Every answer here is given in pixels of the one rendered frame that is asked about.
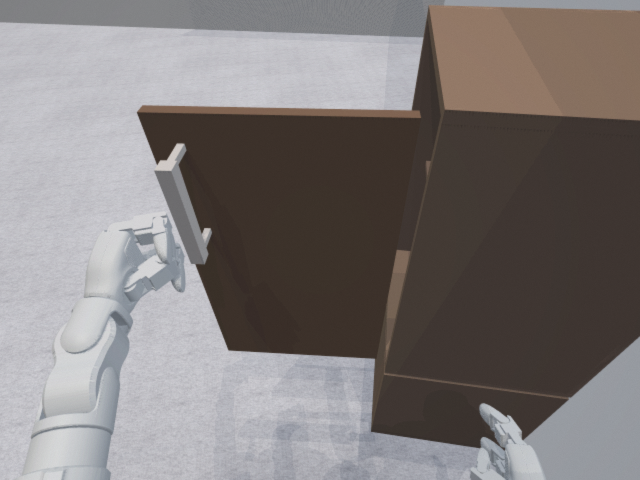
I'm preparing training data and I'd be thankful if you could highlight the robot right hand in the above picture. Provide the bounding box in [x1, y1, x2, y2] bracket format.
[470, 403, 546, 480]

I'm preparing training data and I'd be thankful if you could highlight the cupboard door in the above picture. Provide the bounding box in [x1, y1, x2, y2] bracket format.
[137, 105, 421, 359]

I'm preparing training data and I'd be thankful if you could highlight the left robot forearm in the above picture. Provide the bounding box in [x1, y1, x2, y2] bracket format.
[14, 297, 133, 480]

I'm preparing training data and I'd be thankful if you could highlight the handle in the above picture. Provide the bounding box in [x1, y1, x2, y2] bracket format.
[154, 143, 212, 264]

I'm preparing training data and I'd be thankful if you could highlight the robot left hand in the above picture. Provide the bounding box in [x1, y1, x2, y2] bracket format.
[84, 211, 186, 314]

